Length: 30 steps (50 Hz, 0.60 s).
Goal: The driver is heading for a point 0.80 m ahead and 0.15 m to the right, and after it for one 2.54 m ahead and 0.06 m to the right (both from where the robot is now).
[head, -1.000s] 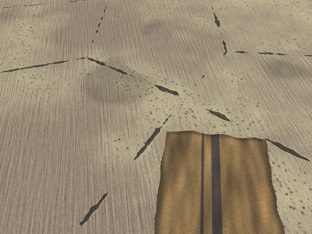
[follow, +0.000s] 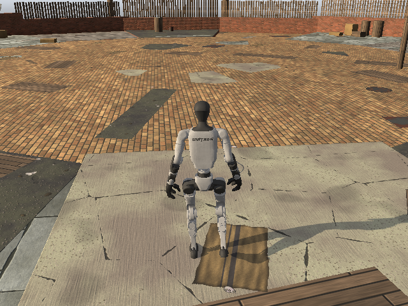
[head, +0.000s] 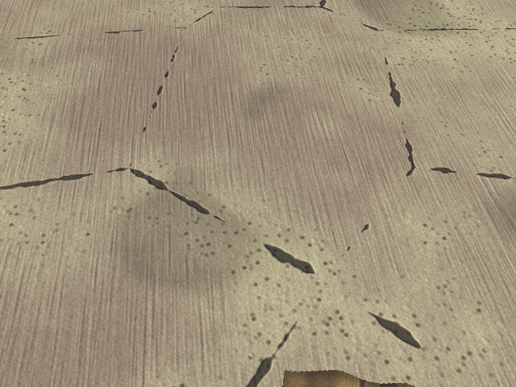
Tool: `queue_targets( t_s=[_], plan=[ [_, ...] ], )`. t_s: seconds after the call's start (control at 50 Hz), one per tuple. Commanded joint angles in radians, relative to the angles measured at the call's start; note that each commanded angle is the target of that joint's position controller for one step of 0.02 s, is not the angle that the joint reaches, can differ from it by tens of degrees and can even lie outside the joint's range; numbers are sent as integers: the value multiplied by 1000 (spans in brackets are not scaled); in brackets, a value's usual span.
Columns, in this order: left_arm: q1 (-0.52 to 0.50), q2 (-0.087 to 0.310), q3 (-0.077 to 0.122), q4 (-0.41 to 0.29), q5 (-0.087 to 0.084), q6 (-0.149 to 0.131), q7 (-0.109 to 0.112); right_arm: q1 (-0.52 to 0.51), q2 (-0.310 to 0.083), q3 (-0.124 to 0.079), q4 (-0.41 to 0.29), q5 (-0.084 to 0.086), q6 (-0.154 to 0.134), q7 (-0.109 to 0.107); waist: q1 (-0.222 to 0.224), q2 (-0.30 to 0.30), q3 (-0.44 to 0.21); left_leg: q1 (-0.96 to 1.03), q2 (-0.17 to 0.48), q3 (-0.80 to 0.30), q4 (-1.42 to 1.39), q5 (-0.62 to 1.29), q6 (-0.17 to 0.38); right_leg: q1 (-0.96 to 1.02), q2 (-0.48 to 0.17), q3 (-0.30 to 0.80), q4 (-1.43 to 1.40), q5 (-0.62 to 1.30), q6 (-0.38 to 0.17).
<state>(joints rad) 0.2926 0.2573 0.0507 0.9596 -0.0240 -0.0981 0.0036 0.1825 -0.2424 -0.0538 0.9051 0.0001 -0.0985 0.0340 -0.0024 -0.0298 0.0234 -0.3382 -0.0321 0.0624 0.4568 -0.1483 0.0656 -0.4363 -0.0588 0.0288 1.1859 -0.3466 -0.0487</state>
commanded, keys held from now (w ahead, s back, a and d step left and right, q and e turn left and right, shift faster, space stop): w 0.90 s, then w+e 0.10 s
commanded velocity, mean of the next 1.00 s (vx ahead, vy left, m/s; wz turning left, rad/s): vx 0.50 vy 0.00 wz -0.01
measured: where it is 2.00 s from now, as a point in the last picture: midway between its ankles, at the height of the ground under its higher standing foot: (264, 256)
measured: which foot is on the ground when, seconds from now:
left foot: down 0.00-0.44, up 0.46-0.96, down 0.98-1.00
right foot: up 0.00-0.40, down 0.42-1.00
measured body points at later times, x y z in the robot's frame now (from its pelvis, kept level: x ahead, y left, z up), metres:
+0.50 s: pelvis +0.28 -0.06 -0.01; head +0.31 -0.07 +0.44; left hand +0.45 +0.19 -0.12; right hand +0.26 -0.32 -0.16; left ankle +0.11 +0.08 -0.66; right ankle +0.37 -0.15 -0.74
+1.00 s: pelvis +0.55 -0.01 -0.02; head +0.58 +0.00 +0.43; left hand +0.51 +0.25 -0.16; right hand +0.76 -0.25 -0.11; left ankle +0.67 +0.09 -0.74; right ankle +0.38 -0.15 -0.72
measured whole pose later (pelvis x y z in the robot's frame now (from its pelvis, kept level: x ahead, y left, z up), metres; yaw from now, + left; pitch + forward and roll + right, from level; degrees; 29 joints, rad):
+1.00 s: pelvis +0.55 -0.01 -0.02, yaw -1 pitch +2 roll -1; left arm 0.40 0.25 0.07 1.03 -0.02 -0.06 0.01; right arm 0.00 -0.23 -0.06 0.86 0.01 -0.10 0.03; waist 0.06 0.00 0.02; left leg -0.50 0.03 0.04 0.54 -0.08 0.05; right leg -0.01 -0.02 -0.03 0.52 -0.45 0.00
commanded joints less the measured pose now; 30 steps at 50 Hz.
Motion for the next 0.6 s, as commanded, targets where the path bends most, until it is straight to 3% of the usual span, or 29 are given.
queue_targets(
  t_s=[0.02, 0.08, 0.12, 0.2, 0.3, 0.36, 0.38, 0.4, 0.42, 0.44, 0.46, 0.48, 0.5, 0.52, 0.56, 0.6],
  plan=[
    [48, 51, 23, -48, 7, 10, 11, 21, -81, -13, -24, -8, -17, 3, 22, 117, -57, 137, 250, -278, -298, 86, 164, -141, -94, 36, -28, 94, -2],
    [-30, 57, 30, -79, 16, 23, 16, 75, -125, -23, 3, -7, -20, -14, 18, 89, -13, 140, 249, -222, -336, 171, 178, -228, -104, 29, -149, 205, 25],
    [-105, 54, 31, -104, 20, 21, 14, 111, -130, -22, 17, -4, -13, -27, 0, 80, 0, 180, 245, -198, -341, 199, 167, -282, -102, 26, -261, 305, 38],
    [-239, 30, 21, -140, 15, 12, -1, 169, -139, -21, 38, 6, -5, -38, -41, 86, 26, 218, 218, -137, -350, 178, 134, -254, -65, -9, -490, 458, 39],
    [-373, 32, 10, -190, 4, 2, -29, 250, -150, -27, 83, 14, 14, -42, -83, 84, 70, 367, 271, -139, -298, 180, 133, -283, -37, -23, -627, 404, 23],
    [-359, 57, 15, -203, 1, -9, -44, 238, -165, -36, 92, 18, 28, -48, -50, 105, 53, 432, 305, -145, -223, 303, 112, -215, -14, -34, -673, 300, -14],
    [-306, 78, 24, -191, 2, -11, -45, 217, -175, -40, 87, 19, 31, -49, -16, 119, 19, 431, 298, -135, -166, 444, 100, -120, 14, -56, -683, 272, -31],
    [-191, 107, 42, -157, 6, -12, -42, 190, -173, -38, 81, 19, 36, -49, 49, 119, -49, 408, 263, -102, -37, 604, 80, 48, 51, -88, -704, 279, -54],
    [-10, 163, 68, -102, 10, -12, -34, 181, -145, -27, 70, 13, 37, -48, 122, 93, -166, 293, 205, -61, 181, 592, 49, 320, 27, -57, -682, 309, -92],
    [150, 262, 92, -74, 32, -9, -26, 265, -60, 0, 48, -1, 26, -42, 121, -93, -337, -69, 86, -9, 577, 228, -14, 733, -233, 311, -680, 264, -220],
    [175, 235, 80, -61, 18, -4, -29, 298, -14, 18, 62, 9, 0, -33, 109, -251, -436, -304, -34, -106, 813, -402, -38, 872, -358, 693, -853, 137, -312],
    [112, 166, 57, -71, 12, -5, -29, 217, -120, -10, 46, 35, -21, -28, 114, -169, -323, -406, 35, -185, 907, -388, -14, 783, -321, 615, -879, 67, -258],
    [24, 128, 45, -93, 14, -4, -26, 129, -143, -14, 19, 49, -30, -27, 94, -112, -204, -428, 89, -155, 895, -304, 1, 635, -285, 464, -895, 106, -219],
    [-50, 103, 35, -103, 22, -6, -29, 88, -132, -17, 13, 40, -28, -33, 60, -32, -121, -389, 134, -132, 827, -219, -1, 475, -244, 353, -934, 187, -198],
    [-102, 62, 22, -102, 35, -12, -36, 112, -102, -25, 22, 22, -1, -41, -1, -47, -69, -273, 180, -138, 725, -139, -4, 305, -186, 236, -997, 255, -174],
    [-77, 77, 26, -83, 30, -17, -34, 130, -66, -24, 28, 19, 21, -45, -19, -44, -47, -252, 187, -125, 667, -108, -17, 250, -171, 178, -1041, 301, -189]
  ],
)
Keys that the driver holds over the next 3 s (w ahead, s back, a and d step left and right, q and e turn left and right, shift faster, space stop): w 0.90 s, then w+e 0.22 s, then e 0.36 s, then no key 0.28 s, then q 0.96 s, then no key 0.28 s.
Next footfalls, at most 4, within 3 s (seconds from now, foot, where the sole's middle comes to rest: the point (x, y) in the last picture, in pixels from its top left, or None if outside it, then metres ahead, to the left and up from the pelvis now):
0.42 right None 0.41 -0.15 -0.77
0.98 left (225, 301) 0.71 0.10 -0.77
1.48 right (307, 250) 0.89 -0.15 -0.77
1.88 left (228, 241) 0.91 0.10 -0.77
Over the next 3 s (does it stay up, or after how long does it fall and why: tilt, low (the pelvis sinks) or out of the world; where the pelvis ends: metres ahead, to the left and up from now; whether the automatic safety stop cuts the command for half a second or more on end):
stays up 0.87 0.02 0.00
